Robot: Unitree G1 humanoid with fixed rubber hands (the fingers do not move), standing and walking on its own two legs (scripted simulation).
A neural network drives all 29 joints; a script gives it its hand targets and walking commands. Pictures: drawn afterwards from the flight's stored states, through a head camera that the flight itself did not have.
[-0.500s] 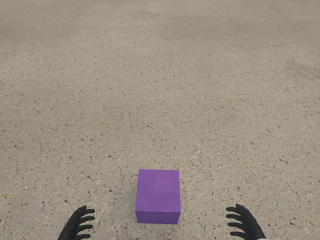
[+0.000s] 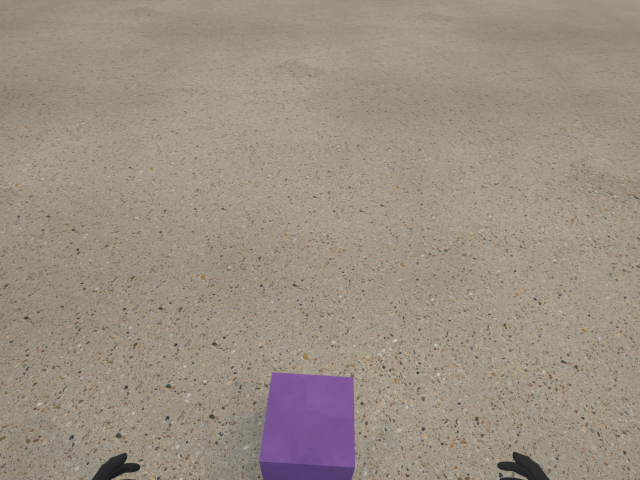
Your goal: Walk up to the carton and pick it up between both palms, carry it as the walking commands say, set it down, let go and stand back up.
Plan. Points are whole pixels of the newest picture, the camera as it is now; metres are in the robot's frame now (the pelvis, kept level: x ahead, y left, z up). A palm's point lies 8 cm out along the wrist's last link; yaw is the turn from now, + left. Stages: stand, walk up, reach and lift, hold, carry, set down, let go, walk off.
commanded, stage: stand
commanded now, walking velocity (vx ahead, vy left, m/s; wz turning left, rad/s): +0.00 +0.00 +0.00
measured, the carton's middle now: (309, 432) +0.44 +0.01 -0.66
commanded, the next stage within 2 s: none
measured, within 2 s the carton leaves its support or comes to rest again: neither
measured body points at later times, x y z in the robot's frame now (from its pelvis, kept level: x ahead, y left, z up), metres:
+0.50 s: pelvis -0.02 +0.01 +0.01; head -0.06 +0.01 +0.45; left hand +0.10 +0.30 -0.10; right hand +0.08 -0.28 -0.10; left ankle -0.04 +0.12 -0.73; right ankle -0.03 -0.11 -0.73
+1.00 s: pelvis -0.04 +0.01 +0.01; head -0.07 +0.01 +0.46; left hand +0.04 +0.31 -0.12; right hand +0.03 -0.30 -0.11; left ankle -0.04 +0.12 -0.73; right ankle -0.03 -0.11 -0.73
